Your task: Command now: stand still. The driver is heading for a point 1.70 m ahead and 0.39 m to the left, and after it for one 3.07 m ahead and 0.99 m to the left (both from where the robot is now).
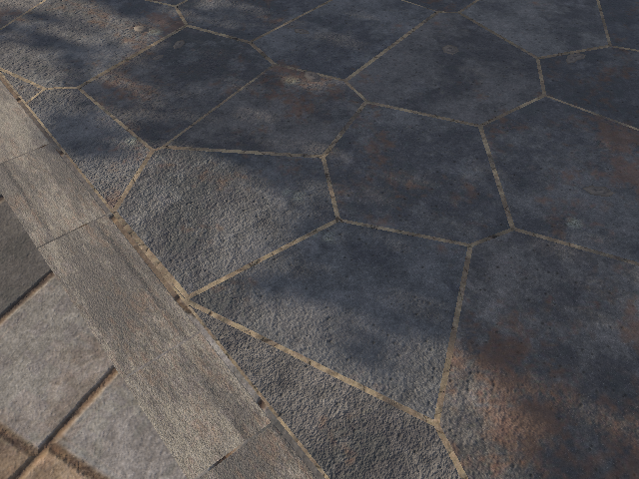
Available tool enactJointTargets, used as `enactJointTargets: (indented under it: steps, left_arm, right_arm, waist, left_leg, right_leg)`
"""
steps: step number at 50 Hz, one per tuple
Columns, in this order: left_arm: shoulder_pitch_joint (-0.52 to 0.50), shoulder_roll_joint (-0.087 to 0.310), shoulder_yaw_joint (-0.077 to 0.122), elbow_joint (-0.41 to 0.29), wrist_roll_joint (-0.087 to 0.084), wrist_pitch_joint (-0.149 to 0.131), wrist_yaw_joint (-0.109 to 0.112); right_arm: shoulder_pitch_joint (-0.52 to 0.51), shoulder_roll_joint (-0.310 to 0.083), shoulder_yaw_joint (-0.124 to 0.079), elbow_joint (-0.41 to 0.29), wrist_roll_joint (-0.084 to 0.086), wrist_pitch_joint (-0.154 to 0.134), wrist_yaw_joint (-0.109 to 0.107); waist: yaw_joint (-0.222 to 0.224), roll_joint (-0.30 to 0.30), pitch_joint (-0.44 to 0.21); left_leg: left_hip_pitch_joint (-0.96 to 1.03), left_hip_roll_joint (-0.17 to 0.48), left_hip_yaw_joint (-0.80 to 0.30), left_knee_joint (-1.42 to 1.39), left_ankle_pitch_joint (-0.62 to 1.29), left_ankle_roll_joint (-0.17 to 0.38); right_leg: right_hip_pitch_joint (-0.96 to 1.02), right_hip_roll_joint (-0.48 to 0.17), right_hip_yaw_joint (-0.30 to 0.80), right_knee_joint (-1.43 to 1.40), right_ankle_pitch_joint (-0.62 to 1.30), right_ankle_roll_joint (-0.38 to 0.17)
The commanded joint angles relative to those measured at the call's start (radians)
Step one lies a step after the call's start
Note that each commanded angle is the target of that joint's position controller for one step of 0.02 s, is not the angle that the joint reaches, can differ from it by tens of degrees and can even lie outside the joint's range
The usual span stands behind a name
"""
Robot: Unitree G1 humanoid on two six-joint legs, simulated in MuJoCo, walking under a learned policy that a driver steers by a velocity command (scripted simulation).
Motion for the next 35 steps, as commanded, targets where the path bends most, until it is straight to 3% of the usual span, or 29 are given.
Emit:
enactJointTargets:
  steps: [1,13,26,27,28,29,30,32,33,35]
  left_arm:
    - [0.011,0.107,0.022,-0.011,-0.001,-0.009,0.005]
    - [0.030,0.097,0.015,0.085,-0.003,-0.009,0.011]
    - [0.062,0.081,0.001,0.144,-0.004,-0.012,0.015]
    - [0.080,0.067,-0.003,0.156,-0.004,-0.012,0.015]
    - [0.082,0.063,-0.004,0.158,-0.008,-0.011,0.017]
    - [0.077,0.066,-0.003,0.152,-0.012,-0.014,0.017]
    - [0.057,0.067,-0.004,0.138,-0.012,-0.024,0.015]
    - [0.012,0.050,-0.010,0.104,-0.017,-0.058,0.001]
    - [0.007,0.055,-0.007,0.098,-0.023,-0.072,-0.008]
    - [0.025,0.055,-0.005,0.095,-0.032,-0.093,-0.022]
  right_arm:
    - [0.011,-0.108,-0.022,-0.024,0.001,-0.011,-0.004]
    - [0.034,-0.100,-0.014,0.056,0.004,-0.009,-0.007]
    - [0.057,-0.086,-0.007,0.111,0.006,-0.004,-0.007]
    - [0.073,-0.079,-0.005,0.123,0.005,-0.002,-0.009]
    - [0.077,-0.096,-0.011,0.127,0.011,0.001,-0.012]
    - [0.081,-0.129,-0.021,0.126,0.018,0.004,-0.016]
    - [0.103,-0.154,-0.029,0.126,0.023,0.004,-0.018]
    - [0.143,-0.204,-0.050,0.129,0.029,-0.008,-0.019]
    - [0.127,-0.200,-0.052,0.121,0.024,-0.017,-0.018]
    - [0.076,-0.182,-0.051,0.095,0.030,-0.028,-0.011]
  waist:
    - [0.002,-0.002,-0.013]
    - [0.002,0.005,0.001]
    - [0.001,0.006,0.010]
    - [0.001,0.015,-0.013]
    - [-0.003,0.034,0.001]
    - [-0.009,0.072,0.024]
    - [-0.022,0.115,0.056]
    - [-0.040,0.187,0.109]
    - [-0.031,0.175,0.128]
    - [0.000,0.148,0.123]
  left_leg:
    - [-0.021,0.037,-0.040,-0.102,0.111,0.013]
    - [-0.017,0.034,-0.041,-0.125,0.106,0.024]
    - [-0.012,0.031,-0.044,-0.138,0.111,0.033]
    - [-0.003,0.025,-0.043,-0.153,-0.001,0.036]
    - [-0.014,0.024,-0.056,-0.171,-0.169,0.050]
    - [-0.033,0.049,-0.103,-0.200,-0.346,0.081]
    - [-0.040,0.114,-0.199,-0.256,-0.492,0.124]
    - [-0.070,0.296,-0.444,-0.380,-0.591,0.229]
    - [-0.080,0.330,-0.482,-0.398,-0.544,0.252]
    - [-0.066,0.318,-0.422,-0.379,-0.425,0.227]
  right_leg:
    - [0.006,-0.031,0.024,-0.083,0.172,-0.017]
    - [0.005,-0.026,0.005,-0.099,0.162,-0.008]
    - [-0.004,-0.025,-0.010,-0.108,0.154,-0.001]
    - [0.004,-0.010,-0.028,-0.103,0.073,-0.002]
    - [-0.021,0.017,-0.059,-0.069,-0.047,-0.007]
    - [-0.070,0.043,-0.093,-0.009,-0.175,-0.016]
    - [-0.145,0.046,-0.110,0.061,-0.229,-0.024]
    - [-0.227,-0.010,-0.113,0.246,-0.167,-0.037]
    - [-0.256,-0.042,-0.095,0.303,-0.176,-0.049]
    - [-0.247,-0.076,-0.088,0.243,-0.224,-0.077]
